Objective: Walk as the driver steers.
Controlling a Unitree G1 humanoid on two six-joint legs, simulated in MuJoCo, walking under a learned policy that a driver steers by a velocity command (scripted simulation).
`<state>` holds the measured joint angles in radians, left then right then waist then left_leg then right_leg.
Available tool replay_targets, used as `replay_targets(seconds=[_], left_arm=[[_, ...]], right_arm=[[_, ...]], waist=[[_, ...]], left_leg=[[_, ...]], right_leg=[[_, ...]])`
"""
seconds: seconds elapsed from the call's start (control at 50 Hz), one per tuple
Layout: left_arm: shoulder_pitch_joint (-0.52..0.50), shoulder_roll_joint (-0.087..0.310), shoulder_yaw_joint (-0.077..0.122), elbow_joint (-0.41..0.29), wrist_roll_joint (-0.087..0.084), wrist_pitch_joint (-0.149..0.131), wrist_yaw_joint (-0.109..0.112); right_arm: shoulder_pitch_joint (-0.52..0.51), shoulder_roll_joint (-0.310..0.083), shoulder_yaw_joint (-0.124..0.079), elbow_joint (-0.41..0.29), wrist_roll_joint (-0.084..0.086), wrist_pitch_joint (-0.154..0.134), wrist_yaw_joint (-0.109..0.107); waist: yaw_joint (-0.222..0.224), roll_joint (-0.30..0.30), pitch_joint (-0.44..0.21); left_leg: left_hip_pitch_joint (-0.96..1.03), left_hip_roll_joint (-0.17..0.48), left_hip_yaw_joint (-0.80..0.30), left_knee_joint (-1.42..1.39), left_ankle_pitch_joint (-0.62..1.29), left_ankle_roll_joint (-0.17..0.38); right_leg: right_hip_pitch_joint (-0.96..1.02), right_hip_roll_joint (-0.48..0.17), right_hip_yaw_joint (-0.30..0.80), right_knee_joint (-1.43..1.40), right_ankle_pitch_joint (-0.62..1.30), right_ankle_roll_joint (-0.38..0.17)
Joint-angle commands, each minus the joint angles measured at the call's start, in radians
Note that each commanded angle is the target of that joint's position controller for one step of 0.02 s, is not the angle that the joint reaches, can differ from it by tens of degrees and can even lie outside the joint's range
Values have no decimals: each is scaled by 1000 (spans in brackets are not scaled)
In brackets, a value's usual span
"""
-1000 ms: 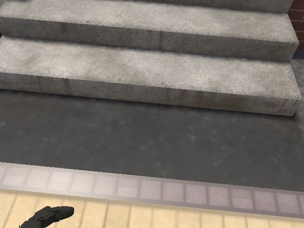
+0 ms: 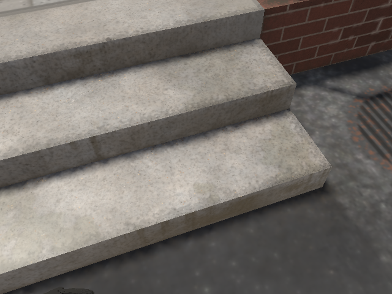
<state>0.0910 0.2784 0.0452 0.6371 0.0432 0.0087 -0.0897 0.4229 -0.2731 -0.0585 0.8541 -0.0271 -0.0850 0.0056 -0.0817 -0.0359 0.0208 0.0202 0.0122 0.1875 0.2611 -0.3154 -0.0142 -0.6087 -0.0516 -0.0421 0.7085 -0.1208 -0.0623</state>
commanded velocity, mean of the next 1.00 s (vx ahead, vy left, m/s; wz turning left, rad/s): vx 0.50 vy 0.00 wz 0.29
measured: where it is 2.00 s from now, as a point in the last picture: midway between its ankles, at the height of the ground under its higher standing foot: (152, 196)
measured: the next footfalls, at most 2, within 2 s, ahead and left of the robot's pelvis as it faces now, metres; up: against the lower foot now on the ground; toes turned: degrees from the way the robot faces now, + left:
right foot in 0.08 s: +0.18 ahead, -0.10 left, +0.00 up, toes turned -6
left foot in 0.60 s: +0.44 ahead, +0.07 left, +0.00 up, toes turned +12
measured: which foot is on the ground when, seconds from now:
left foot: down 0.00-0.08, up 0.10-0.58, down 0.60-1.00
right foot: up 0.00-0.06, down 0.08-0.62, up 0.64-1.00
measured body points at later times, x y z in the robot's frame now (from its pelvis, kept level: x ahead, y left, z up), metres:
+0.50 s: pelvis +0.26 -0.03 +0.00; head +0.29 -0.03 +0.45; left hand +0.25 +0.23 -0.13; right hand +0.41 -0.27 -0.13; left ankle +0.40 +0.09 -0.70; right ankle +0.14 -0.10 -0.74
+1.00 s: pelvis +0.51 +0.02 +0.00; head +0.53 +0.05 +0.45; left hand +0.63 +0.30 -0.09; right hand +0.57 -0.24 -0.12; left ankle +0.40 +0.06 -0.74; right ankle +0.62 -0.07 -0.48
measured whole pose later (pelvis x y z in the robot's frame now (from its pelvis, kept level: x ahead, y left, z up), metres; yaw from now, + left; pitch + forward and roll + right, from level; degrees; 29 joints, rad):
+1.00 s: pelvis +0.51 +0.02 +0.00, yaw +23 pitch +4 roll +0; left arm 0.07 0.20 -0.01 0.64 0.07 0.00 0.01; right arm 0.49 -0.23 -0.04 0.91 -0.02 -0.07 -0.03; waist -0.06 -0.03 -0.01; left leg -0.10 -0.14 -0.17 0.37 -0.31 0.12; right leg -1.13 -0.09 -0.02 1.89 -0.51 0.01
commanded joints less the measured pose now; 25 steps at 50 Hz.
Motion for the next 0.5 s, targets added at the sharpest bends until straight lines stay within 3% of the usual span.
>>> replay_targets(seconds=[0.02, 0.04, 0.06, 0.08, 0.1, 0.12, 0.14, 0.16, 0.2, 0.22, 0.24, 0.34, 0.46, 0.5], left_arm=[[-83, 61, 13, -94, 9, -18, 3], [-26, 67, 18, -79, 15, -25, 13], [117, 74, 27, -31, 24, -37, 25], [292, 118, 43, 18, 40, -49, 40], [329, 240, 63, 14, 25, -54, 55], [372, 239, 73, 11, -13, -44, 72], [311, 203, 61, 33, -15, -46, 81], [268, 143, 42, 47, -12, -53, 82], [193, 77, 18, 60, -19, -70, 79], [194, 76, 14, 63, -20, -81, 78], [199, 75, 15, 75, -21, -91, 77], [242, 66, 15, 129, -22, -110, 84], [279, 77, 14, 186, -23, -119, 98], [307, 86, 16, 212, -18, -113, 110]], right_arm=[[1, -174, -36, -40, 1, 4, -11], [20, -182, -34, -28, 2, 11, -12], [27, -177, -26, -23, 8, 18, -13], [43, -131, -6, -40, 8, 18, -12], [93, 0, 32, -108, 13, 14, 12], [0, -126, -4, -96, 2, 21, 2], [-80, -132, -7, -113, 17, 19, 5], [-90, -98, 6, -103, 26, 12, 10], [-24, -80, 6, -50, 6, 40, 16], [7, -67, 7, -34, 1, 52, 20], [7, -64, 4, -27, 2, 59, 25], [-149, -38, -3, -46, -1, 59, 42], [-345, -1, 21, -105, -6, 48, 58], [-317, 6, 24, -105, -6, 53, 51]], waist=[[25, 142, 35], [51, 135, -6], [118, 97, -88], [186, 18, -215], [151, -260, -330], [219, -117, -352], [187, -54, -207], [148, -13, -117], [74, -12, -48], [66, -52, -50], [57, -41, -39], [77, -25, 41], [117, -25, 84], [104, -53, 43]], left_leg=[[-6, 265, -66, 35, 596, 115], [4, 261, -41, 157, 771, 112], [-36, 233, 3, 351, 846, 97], [-230, 205, 10, 599, 606, 78], [-652, 43, 11, 940, -214, 23], [-727, 17, -150, 1058, -205, 38], [-752, 64, -190, 1056, -95, 55], [-702, 89, -201, 978, -33, 62], [-581, 108, -210, 881, 14, 58], [-531, 88, -213, 877, 18, 55], [-544, 76, -222, 874, 32, 55], [-690, 67, -231, 755, 207, 47], [-628, 48, -126, 435, 334, 62], [-567, 18, -80, 428, 262, 96]], right_leg=[[92, 52, -60, -100, -117, -47], [186, 94, -72, -136, -149, -69], [374, 142, -82, -211, -108, -94], [668, 16, 89, -236, -171, -132], [992, -339, 625, -316, -201, -250], [944, -371, 736, -402, -107, -265], [835, -319, 530, -387, 46, -233], [692, -270, 400, -407, 164, -194], [537, -184, 224, -474, 228, -111], [492, -194, 195, -491, 286, -123], [496, -190, 165, -508, 315, -125], [533, -159, 17, -577, 305, -97], [584, -161, -102, -569, 415, -76], [653, -187, -128, -488, 582, -78]])
Over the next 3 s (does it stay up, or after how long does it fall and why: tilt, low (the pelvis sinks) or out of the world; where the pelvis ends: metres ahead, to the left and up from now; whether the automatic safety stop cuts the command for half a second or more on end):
stays up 0.91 0.22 0.14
